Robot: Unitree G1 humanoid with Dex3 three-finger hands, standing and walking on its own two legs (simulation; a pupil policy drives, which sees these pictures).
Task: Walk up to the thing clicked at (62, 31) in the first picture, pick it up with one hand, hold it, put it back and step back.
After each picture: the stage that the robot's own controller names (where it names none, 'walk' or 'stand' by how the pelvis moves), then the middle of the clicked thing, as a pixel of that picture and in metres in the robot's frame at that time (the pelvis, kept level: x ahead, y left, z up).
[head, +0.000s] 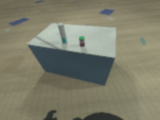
stand; (62, 34) +0.93 +0.43 +0.01
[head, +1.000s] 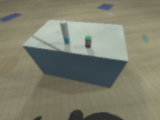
walk; (65, 33) +0.81 +0.32 +0.04
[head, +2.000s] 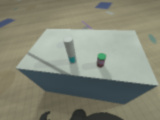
stand; (70, 51) +0.53 +0.22 +0.05
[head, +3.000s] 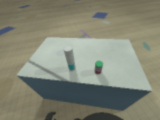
stand; (70, 59) +0.51 +0.23 +0.01
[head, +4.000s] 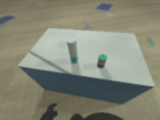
stand; (73, 52) +0.55 +0.21 +0.02
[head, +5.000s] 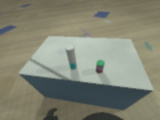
stand; (71, 58) +0.52 +0.22 +0.01
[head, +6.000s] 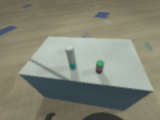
stand; (71, 58) +0.52 +0.22 +0.01
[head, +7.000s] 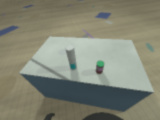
stand; (71, 58) +0.52 +0.22 +0.01
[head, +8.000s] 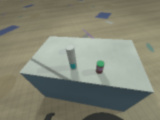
stand; (72, 58) +0.52 +0.22 +0.01
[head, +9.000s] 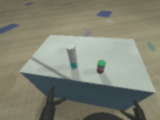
rise first; (72, 57) +0.52 +0.22 +0.01
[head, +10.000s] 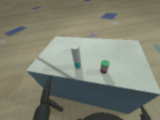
go down; (76, 57) +0.53 +0.20 +0.02
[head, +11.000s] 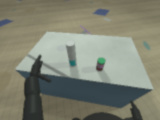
go down; (71, 55) +0.54 +0.19 +0.03
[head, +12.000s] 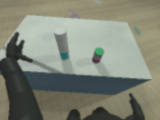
go down; (62, 46) +0.52 +0.20 +0.07
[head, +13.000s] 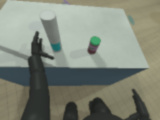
close in; (53, 35) +0.54 +0.21 +0.11
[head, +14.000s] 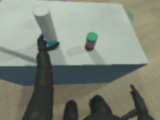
close; (49, 32) +0.56 +0.20 +0.12
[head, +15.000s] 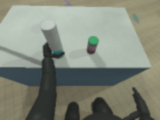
lift; (55, 43) +0.50 +0.19 +0.11
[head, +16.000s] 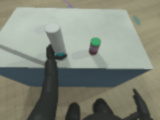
lift; (58, 45) +0.49 +0.18 +0.11
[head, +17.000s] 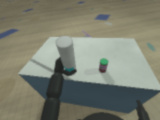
lift; (68, 59) +0.33 +0.16 +0.22
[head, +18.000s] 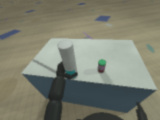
hold; (69, 62) +0.32 +0.16 +0.20
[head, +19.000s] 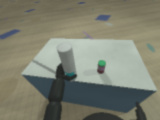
hold; (68, 64) +0.32 +0.16 +0.18
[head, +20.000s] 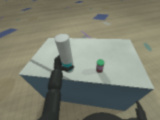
crouch; (66, 56) +0.37 +0.18 +0.20
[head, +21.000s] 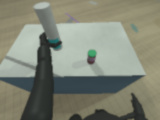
lower; (51, 31) +0.53 +0.21 +0.21
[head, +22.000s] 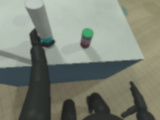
lower; (43, 29) +0.56 +0.20 +0.12
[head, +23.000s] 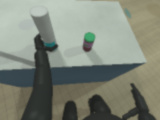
lower; (47, 34) +0.54 +0.20 +0.12
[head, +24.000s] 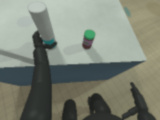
lower; (46, 31) +0.55 +0.20 +0.12
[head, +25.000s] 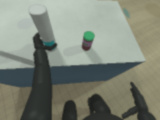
lower; (46, 33) +0.55 +0.19 +0.12
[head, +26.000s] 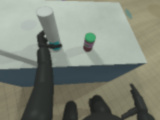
open; (52, 33) +0.55 +0.18 +0.11
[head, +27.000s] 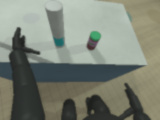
sink last; (57, 29) +0.56 +0.17 +0.11
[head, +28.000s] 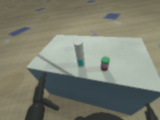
sink last; (79, 54) +0.54 +0.17 +0.06
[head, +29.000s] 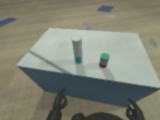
stand; (77, 51) +0.53 +0.16 +0.07
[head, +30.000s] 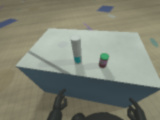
stand; (77, 51) +0.53 +0.17 +0.08
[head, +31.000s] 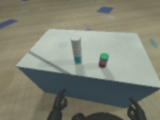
stand; (77, 51) +0.53 +0.17 +0.08
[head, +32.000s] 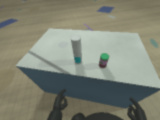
stand; (77, 51) +0.53 +0.17 +0.08
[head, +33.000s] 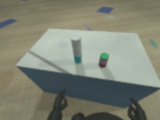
stand; (77, 51) +0.54 +0.17 +0.08
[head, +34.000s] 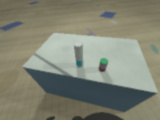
stand; (79, 55) +0.54 +0.16 +0.03
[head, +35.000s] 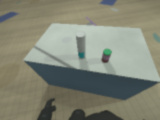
walk; (81, 46) +0.58 +0.14 +0.03
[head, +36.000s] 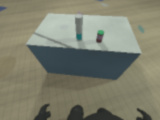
walk; (79, 29) +0.80 +0.20 +0.03
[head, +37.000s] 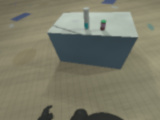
stand; (86, 19) +1.13 +0.18 +0.04
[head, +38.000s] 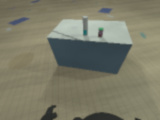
stand; (85, 26) +1.13 +0.18 +0.02
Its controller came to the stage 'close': yes
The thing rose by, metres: 0.19
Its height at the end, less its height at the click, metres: +0.00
